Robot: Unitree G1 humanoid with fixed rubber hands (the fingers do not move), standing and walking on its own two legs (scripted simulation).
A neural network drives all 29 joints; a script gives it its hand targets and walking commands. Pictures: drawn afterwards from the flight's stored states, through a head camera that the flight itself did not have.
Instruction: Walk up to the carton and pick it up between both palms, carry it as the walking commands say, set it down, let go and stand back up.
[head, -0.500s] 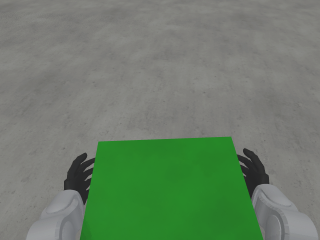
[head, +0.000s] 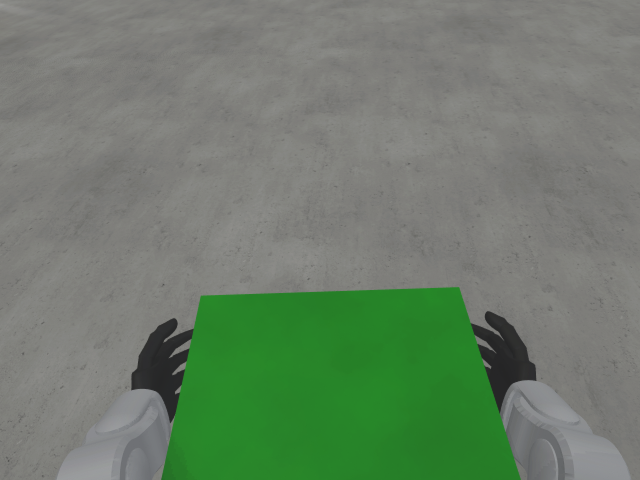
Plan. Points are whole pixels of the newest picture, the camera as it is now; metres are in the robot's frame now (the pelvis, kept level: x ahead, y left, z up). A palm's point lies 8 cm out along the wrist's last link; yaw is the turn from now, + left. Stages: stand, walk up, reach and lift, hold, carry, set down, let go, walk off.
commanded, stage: carry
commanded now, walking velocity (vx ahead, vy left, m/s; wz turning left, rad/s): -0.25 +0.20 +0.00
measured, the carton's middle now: (333, 423) +0.22 -0.01 +0.01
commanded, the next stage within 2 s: none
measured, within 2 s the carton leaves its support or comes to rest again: neither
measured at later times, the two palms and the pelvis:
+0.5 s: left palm out of the picture +0.04 +0.34 +0.08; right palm out of the picture +0.06 -0.03 +0.07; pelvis -0.17 +0.15 -0.01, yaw +2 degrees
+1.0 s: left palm out of the picture -0.12 +0.48 +0.07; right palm out of the picture -0.09 +0.11 +0.08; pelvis -0.32 +0.27 -0.01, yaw +2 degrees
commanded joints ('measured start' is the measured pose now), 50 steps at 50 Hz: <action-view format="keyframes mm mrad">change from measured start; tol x32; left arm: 1 -366 -602 -739 -188 -221 -5 -63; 50 -495 -683 -861 -178 -298 2 -68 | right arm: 1 -428 725 822 -145 228 -24 51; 50 -359 677 725 -105 182 -30 59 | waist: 1 37 -193 -170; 9 28 -324 -252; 13 15 368 -240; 26 24 111 -287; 29 48 -453 -208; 50 18 197 -201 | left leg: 1 3 29 -20 -6 -35 -30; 11 455 100 40 -836 111 5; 14 358 379 -171 -748 768 217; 26 457 248 -142 -756 471 189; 29 -55 51 90 -315 -147 16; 33 -23 53 -88 124 -5 2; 41 188 26 117 -466 -47 -21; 47 428 394 -198 -799 628 138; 50 314 314 -72 -819 364 137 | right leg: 1 146 -221 118 -111 540 -59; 10 93 -205 122 -34 382 -8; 13 -323 72 -32 520 -390 82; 16 -262 71 68 853 -217 68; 27 154 -23 23 -253 -27 14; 30 151 -457 370 -214 648 -191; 50 -145 15 50 438 -166 89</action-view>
